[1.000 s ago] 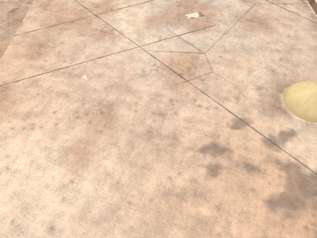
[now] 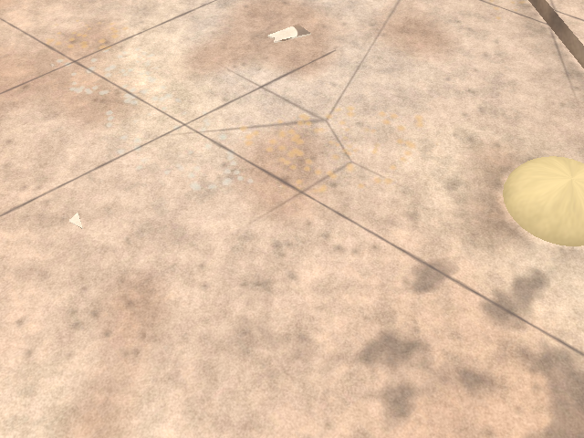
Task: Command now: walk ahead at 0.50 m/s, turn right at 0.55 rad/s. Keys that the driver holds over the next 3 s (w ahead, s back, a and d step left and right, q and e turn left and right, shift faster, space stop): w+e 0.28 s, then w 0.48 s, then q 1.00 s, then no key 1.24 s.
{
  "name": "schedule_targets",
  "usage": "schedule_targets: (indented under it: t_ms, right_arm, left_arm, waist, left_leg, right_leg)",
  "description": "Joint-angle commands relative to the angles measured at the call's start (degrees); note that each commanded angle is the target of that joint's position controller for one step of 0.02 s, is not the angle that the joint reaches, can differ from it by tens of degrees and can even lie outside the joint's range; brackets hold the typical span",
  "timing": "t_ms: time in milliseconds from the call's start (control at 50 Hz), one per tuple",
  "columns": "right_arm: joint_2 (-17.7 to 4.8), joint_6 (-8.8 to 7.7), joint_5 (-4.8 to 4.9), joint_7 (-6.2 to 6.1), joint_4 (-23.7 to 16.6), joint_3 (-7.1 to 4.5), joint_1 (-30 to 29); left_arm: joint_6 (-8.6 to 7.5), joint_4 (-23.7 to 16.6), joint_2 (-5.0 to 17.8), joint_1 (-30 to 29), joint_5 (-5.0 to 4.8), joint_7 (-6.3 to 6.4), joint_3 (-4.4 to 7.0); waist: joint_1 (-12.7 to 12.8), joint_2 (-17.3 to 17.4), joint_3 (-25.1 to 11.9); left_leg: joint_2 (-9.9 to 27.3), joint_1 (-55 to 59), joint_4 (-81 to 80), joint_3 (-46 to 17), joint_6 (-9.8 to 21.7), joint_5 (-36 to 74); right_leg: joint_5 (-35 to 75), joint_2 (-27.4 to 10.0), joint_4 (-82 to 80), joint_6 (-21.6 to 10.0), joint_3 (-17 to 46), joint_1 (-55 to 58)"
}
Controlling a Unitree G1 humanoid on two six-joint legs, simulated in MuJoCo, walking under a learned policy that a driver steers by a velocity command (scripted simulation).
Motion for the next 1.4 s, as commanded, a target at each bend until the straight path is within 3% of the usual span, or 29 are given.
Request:
schedule_targets:
  t_ms: [20,60,120,220,340,400,440,460,480,500,520,540,580,640,740,820,880,920,940,960,980,1000,1040,1060,1140,1200,1340,1380,1400]
  right_arm:
    - [-7.72,-2.3,-0.05,0.32,-7.49,-1.36,-3.75]
    - [-6.74,-0.04,-1.81,0.48,-6.93,-1.12,-1.19]
    - [-5.55,1.96,-2.06,1.0,-8.24,-0.95,-3.23]
    - [-6.12,2.24,-1.58,1.2,-12.47,-0.91,-15.68]
    - [-6.14,1.18,-0.96,1.99,-15.6,-0.19,-24.15]
    - [-7.44,0.4,-0.84,1.99,-15.0,-0.56,-20.07]
    - [-9.81,-0.45,-0.87,1.05,-11.21,-1.82,-8.18]
    - [-12.58,-1.14,-1.62,0.22,-9.79,-2.66,0.24]
    - [-18.77,-1.0,-2.85,-0.27,-9.49,-4.15,6.26]
    - [-17.1,-0.1,-1.48,0.37,-8.3,-4.25,4.54]
    - [-12.42,0.15,-0.77,0.66,-9.39,-3.3,-0.95]
    - [-8.99,-0.01,-0.57,0.97,-9.69,-2.48,-4.32]
    - [-6.82,-0.6,-0.5,0.85,-8.22,-1.62,-5.05]
    - [-7.27,-1.99,0.22,1.27,-5.7,-1.68,-1.64]
    - [-7.1,-1.92,0.67,1.41,-2.66,-1.58,2.54]
    - [-7.73,-1.55,0.64,1.09,-0.01,-1.42,6.55]
    - [-8.68,-0.94,0.49,0.51,0.97,-1.51,6.8]
    - [-9.5,-0.56,1.01,0.15,0.3,-1.83,4.1]
    - [-8.83,-0.69,1.76,0.12,-0.58,-1.7,3.64]
    - [-5.45,-0.83,2.51,-0.14,-3.4,-0.97,5.27]
    - [-3.13,0.43,3.97,-1.08,-2.23,-0.79,13.43]
    - [-8.22,1.98,1.79,-1.56,-0.65,-2.36,11.59]
    - [-6.23,3.27,0.2,-0.66,-1.86,-2.6,5.66]
    - [-5.81,4.15,-0.47,-0.1,-2.23,-2.78,4.42]
    - [-4.34,6.74,-0.52,0.55,-3.3,-3.12,4.72]
    - [-4.14,7.81,-0.76,1.26,-5.77,-2.87,-0.03]
    - [-5.53,7.85,-0.23,2.41,-10.88,-2.58,-6.55]
    - [-6.05,6.84,-0.29,2.2,-10.43,-2.78,-3.7]
    - [-9.16,6.02,-0.68,1.67,-10.3,-3.44,-2.2]
  left_arm:
    - [0.1,0.7,8.99,10.35,-0.97,1.54,2.82]
    - [-0.78,0.28,6.86,7.73,-1.37,1.65,1.99]
    - [-2.0,0.7,8.22,9.62,-1.44,1.29,2.21]
    - [-1.93,1.51,8.71,15.75,-1.42,1.24,2.45]
    - [-1.97,2.31,8.78,20.99,-0.64,2.0,2.26]
    - [-2.37,2.21,9.63,19.26,-0.41,2.6,2.12]
    - [-2.73,2.39,10.44,17.56,-0.41,2.34,2.08]
    - [-3.1,1.87,8.61,17.6,-0.62,1.96,1.46]
    - [-3.23,0.6,3.46,23.97,-2.62,1.73,0.37]
    - [-3.02,1.54,6.02,25.33,-1.27,1.86,0.53]
    - [-2.56,1.68,7.4,20.89,-0.26,1.89,0.79]
    - [-2.58,0.86,6.98,16.2,0.08,1.36,0.51]
    - [-1.87,0.07,5.74,14.05,0.75,0.59,0.24]
    - [-0.9,0.48,4.36,14.27,1.1,-0.05,-0.3]
    - [-0.89,-3.42,2.54,1.68,0.93,-0.63,-1.69]
    - [-1.46,-4.7,0.38,-4.69,0.38,-0.27,-3.01]
    - [-2.21,-3.67,1.91,-2.7,0.26,0.89,-2.74]
    - [-3.12,-0.93,4.38,4.77,0.61,1.93,-1.88]
    - [-4.0,0.52,7.03,10.33,1.51,2.6,-1.13]
    - [-4.27,0.39,11.78,16.95,2.71,3.19,-0.15]
    - [-3.02,-0.55,12.41,16.19,0.5,2.52,0.5]
    - [-1.92,-1.73,8.5,13.96,-1.36,2.34,0.0]
    - [-1.4,-2.84,3.07,5.45,-0.98,3.18,-1.61]
    - [-1.24,-2.82,2.66,4.07,-0.96,3.76,-1.75]
    - [-1.5,-2.61,3.9,3.03,-0.1,4.12,-1.09]
    - [-1.03,-2.27,4.23,2.74,0.24,4.16,-0.78]
    - [1.14,-1.38,8.59,5.19,0.31,3.39,1.1]
    - [1.95,-0.88,8.84,5.96,0.17,3.28,1.53]
    - [2.64,-0.35,6.86,8.69,0.46,2.9,1.39]
  waist:
    - [2.96,2.16,-5.16]
    - [-0.46,1.55,-4.57]
    - [-0.8,0.18,-4.42]
    - [3.84,-2.58,-1.77]
    - [7.3,-3.87,-1.72]
    - [4.6,-5.01,-2.05]
    - [-1.13,-2.99,-6.94]
    - [-4.78,0.23,-12.93]
    - [-3.51,12.16,-21.24]
    - [-1.78,13.69,-19.9]
    - [-0.27,5.49,-10.08]
    - [-0.18,0.89,-5.68]
    - [1.68,3.92,-2.86]
    - [2.63,5.08,-3.84]
    - [0.7,4.35,-0.96]
    - [-1.1,4.09,-0.64]
    - [-0.05,5.52,-2.72]
    - [3.58,4.46,-5.38]
    - [5.67,1.9,-9.31]
    - [6.49,-6.87,-18.31]
    - [4.51,-14.33,-28.77]
    - [4.31,-5.6,-25.66]
    - [1.29,-5.35,-11.45]
    - [0.36,-6.71,-8.18]
    - [-1.94,-6.06,-8.57]
    - [-1.21,-7.67,-7.16]
    - [1.46,-7.76,-7.68]
    - [-0.09,-4.06,-7.72]
    - [-0.08,5.84,-6.16]
  left_leg:
    - [3.1,-26.91,5.73,-6.63,0.29,7.06]
    - [4.34,-19.67,0.3,-6.9,-1.27,6.64]
    - [4.2,-19.33,-6.11,-5.22,-3.05,9.48]
    - [3.43,-26.38,-20.31,-5.26,-4.48,21.22]
    - [0.14,-25.52,-32.14,-4.36,-2.94,23.75]
    - [-1.45,-15.38,-37.74,-4.34,-0.02,20.23]
    - [-4.28,-0.19,-42.54,-2.72,2.48,17.1]
    - [2.52,12.27,-43.55,-9.56,4.93,12.93]
    - [18.11,28.29,-46.6,-34.74,11.32,3.93]
    - [21.3,26.18,-54.34,-49.83,13.86,-0.77]
    - [19.23,17.88,-54.82,-42.26,13.18,-4.94]
    - [16.23,11.32,-55.72,-33.99,12.0,-0.49]
    - [11.04,5.21,-57.69,-22.97,9.39,11.8]
    - [9.34,5.09,-58.62,-16.94,10.04,25.4]
    - [6.64,6.59,-61.54,-10.11,10.0,31.77]
    - [5.22,6.57,-56.6,-7.31,8.41,50.53]
    - [5.96,9.82,-49.96,-9.75,7.06,57.15]
    - [4.13,9.87,-40.93,-10.94,5.19,56.86]
    - [1.61,4.25,-32.01,-10.09,3.83,47.91]
    - [-2.58,-7.14,-16.02,-7.2,2.36,18.22]
    - [-8.29,-14.48,-0.81,-5.5,2.0,-15.94]
    - [-5.72,-15.42,2.05,-7.78,1.96,-12.59]
    - [-2.19,-17.53,-0.13,-6.77,0.37,-5.1]
    - [-1.28,-16.26,-1.37,-6.38,-0.57,-2.47]
    - [-1.86,-12.3,-1.97,-4.47,-1.88,1.92]
    - [-0.27,-13.15,-10.42,-3.57,-1.53,5.51]
    - [-1.41,-6.12,-27.4,0.37,0.78,2.12]
    - [-2.86,1.35,-38.79,-0.15,2.49,7.43]
    - [2.94,3.07,-50.31,-10.76,4.01,8.29]
  right_leg:
    - [7.53,-19.48,-22.25,-9.82,31.07,24.71]
    - [15.06,-15.11,-23.38,-8.14,24.01,16.33]
    - [16.92,-12.17,-24.57,-7.88,20.81,12.58]
    - [11.82,-11.03,-25.59,-5.39,22.91,16.97]
    - [21.05,-12.37,-21.02,-4.07,24.1,25.16]
    - [26.78,-14.2,-18.43,-1.61,24.88,24.85]
    - [38.14,-11.12,-5.55,0.49,21.73,23.89]
    - [30.04,-8.0,7.58,1.77,18.97,17.65]
    - [2.99,0.15,27.04,4.68,12.77,1.65]
    - [-17.16,1.64,33.48,4.47,12.75,-7.16]
    - [-12.3,-2.14,36.16,4.15,13.93,-9.88]
    - [-8.21,-4.09,33.72,4.2,13.37,-9.15]
    - [-5.79,-6.78,28.41,4.84,12.12,-6.46]
    - [-3.87,-7.22,26.46,6.08,9.81,-6.17]
    - [5.7,-10.13,13.56,8.3,4.91,-11.61]
    - [10.6,-6.91,0.41,8.87,1.53,-3.92]
    - [10.33,-4.82,-3.73,7.57,3.25,1.35]
    - [13.34,-3.73,-11.17,5.89,3.88,10.84]
    - [25.19,-8.33,-12.33,4.56,6.67,21.94]
    - [54.88,-24.96,-5.93,0.7,19.27,37.78]
    - [69.08,-35.91,-4.72,-7.61,28.93,44.97]
    - [58.71,-31.7,-7.64,-6.94,25.31,37.7]
    - [40.29,-25.63,-15.15,-3.67,16.6,23.2]
    - [35.86,-23.76,-17.84,-2.92,13.32,17.89]
    - [27.91,-22.81,-20.74,-4.11,6.68,9.9]
    - [13.53,-22.47,-22.44,-3.37,4.19,8.86]
    - [2.24,-25.73,-18.35,-1.52,2.86,10.95]
    - [-0.55,-23.98,-11.58,3.06,-0.29,7.98]
    - [-6.81,-19.5,-0.88,7.4,-4.7,4.23]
